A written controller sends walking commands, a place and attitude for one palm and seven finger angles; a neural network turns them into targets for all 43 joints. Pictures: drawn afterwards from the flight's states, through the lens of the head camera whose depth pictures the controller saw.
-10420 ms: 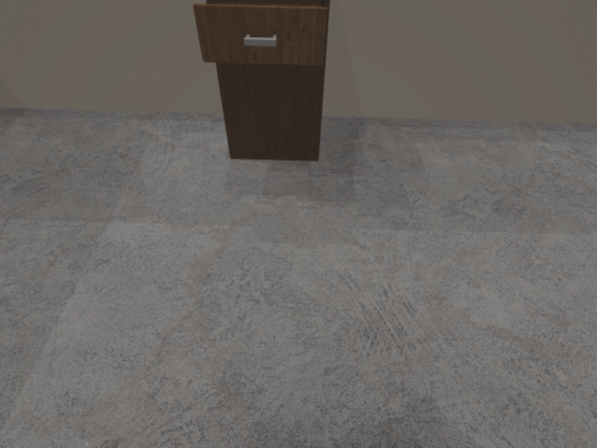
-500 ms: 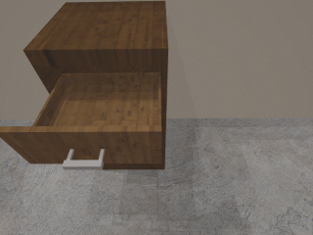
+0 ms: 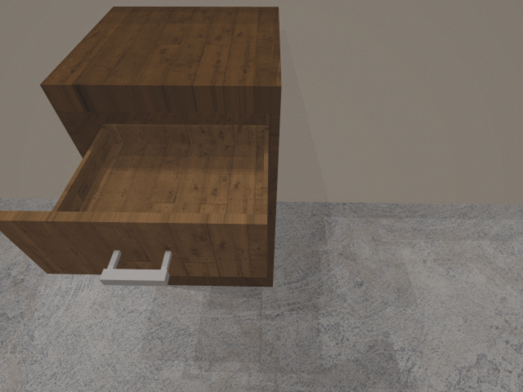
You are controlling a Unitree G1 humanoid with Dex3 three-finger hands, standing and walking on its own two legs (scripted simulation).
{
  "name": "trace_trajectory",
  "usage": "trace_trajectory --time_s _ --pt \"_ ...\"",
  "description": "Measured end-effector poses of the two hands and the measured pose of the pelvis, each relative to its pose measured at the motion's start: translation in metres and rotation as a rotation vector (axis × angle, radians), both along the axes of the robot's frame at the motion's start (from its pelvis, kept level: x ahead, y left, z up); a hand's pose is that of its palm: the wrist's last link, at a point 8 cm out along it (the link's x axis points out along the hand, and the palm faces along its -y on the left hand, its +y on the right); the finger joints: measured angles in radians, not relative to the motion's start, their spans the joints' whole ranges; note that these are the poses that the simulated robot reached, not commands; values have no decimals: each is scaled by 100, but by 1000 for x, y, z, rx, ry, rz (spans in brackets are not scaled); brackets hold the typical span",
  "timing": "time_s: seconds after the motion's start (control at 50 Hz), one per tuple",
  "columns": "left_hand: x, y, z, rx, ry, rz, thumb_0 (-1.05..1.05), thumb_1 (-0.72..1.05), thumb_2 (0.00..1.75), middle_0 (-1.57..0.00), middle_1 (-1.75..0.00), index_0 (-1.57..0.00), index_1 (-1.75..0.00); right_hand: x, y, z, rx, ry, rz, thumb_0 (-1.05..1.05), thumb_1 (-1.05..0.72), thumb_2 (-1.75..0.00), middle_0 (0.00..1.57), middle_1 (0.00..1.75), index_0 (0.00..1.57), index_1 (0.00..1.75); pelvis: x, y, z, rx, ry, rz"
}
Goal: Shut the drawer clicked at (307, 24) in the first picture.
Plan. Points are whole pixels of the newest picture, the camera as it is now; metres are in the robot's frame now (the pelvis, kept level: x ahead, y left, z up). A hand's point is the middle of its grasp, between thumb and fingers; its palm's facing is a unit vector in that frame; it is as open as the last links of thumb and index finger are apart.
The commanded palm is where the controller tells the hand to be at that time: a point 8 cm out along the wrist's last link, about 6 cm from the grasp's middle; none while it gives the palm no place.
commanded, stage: look again from close up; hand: left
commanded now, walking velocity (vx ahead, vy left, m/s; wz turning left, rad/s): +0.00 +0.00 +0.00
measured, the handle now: (138, 266) +0.31 +0.24 -0.02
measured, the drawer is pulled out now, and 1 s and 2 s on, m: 0.29 0.29 0.29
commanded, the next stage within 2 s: raise the hand and make a fist in 0.42 s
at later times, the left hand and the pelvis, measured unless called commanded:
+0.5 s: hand out of the picture -0.02 +0.16 -0.17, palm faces +0.03 -0.98 -0.18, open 7.4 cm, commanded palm none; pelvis +0.00 +0.00 +0.00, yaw +0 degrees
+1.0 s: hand out of the picture +0.12 +0.16 -0.04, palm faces +0.10 -0.99 -0.01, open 5.6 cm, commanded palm +0.10 +0.22 -0.02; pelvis -0.03 +0.00 -0.07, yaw +3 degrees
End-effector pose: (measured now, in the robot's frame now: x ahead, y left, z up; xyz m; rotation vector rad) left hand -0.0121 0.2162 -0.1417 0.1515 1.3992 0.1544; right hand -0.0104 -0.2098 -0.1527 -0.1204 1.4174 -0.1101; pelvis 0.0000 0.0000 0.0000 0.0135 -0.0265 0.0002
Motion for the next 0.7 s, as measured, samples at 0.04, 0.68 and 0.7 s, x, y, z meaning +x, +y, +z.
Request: trace_trajectory --time_s 0.04,0.68,0.7 --pt "-2 -1 0 -3 4 1 1 92 90 -20 -29 -20 -30 -2 1 0 1 5 -1 0 -91 -90 20 30 20 29 0 0 0 0 1 0" --pt "93 27 90 113 -689 68 6 98 90 -24 -33 -24 -34 48 -24 16 -96 -419 23 2 -93 -90 21 30 20 29 -12 10 -10 -7 22 51" --pt "113 23 106 95 -815 47 6 97 90 -25 -35 -24 -35 63 -30 20 -111 -493 40 2 -93 -90 20 30 20 29 -15 11 -12 -7 34 57"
